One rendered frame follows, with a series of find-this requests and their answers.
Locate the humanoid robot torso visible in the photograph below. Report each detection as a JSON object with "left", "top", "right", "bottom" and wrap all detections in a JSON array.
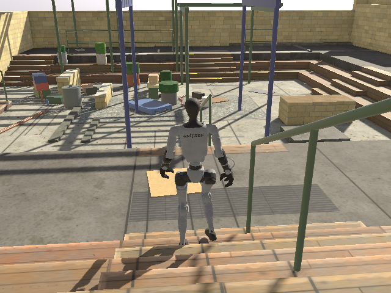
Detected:
[{"left": 180, "top": 122, "right": 208, "bottom": 183}]

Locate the robot right upper arm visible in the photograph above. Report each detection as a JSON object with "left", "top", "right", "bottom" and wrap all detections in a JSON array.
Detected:
[{"left": 206, "top": 123, "right": 224, "bottom": 158}]

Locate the robot left forearm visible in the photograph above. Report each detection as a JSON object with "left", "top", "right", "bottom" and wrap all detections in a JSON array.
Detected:
[{"left": 161, "top": 150, "right": 172, "bottom": 170}]

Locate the robot left hand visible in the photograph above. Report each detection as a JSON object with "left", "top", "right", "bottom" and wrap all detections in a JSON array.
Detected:
[{"left": 160, "top": 167, "right": 174, "bottom": 179}]

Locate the robot right hand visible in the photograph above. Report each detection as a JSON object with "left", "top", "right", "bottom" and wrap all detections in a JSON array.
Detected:
[{"left": 220, "top": 172, "right": 234, "bottom": 187}]

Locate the robot right forearm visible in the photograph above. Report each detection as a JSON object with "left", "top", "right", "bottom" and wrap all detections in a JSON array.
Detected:
[{"left": 218, "top": 148, "right": 232, "bottom": 175}]

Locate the robot head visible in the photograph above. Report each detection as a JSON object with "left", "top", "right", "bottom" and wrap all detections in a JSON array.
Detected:
[{"left": 183, "top": 98, "right": 204, "bottom": 128}]

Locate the robot left upper arm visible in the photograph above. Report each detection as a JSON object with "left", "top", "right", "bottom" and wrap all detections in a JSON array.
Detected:
[{"left": 166, "top": 125, "right": 181, "bottom": 159}]

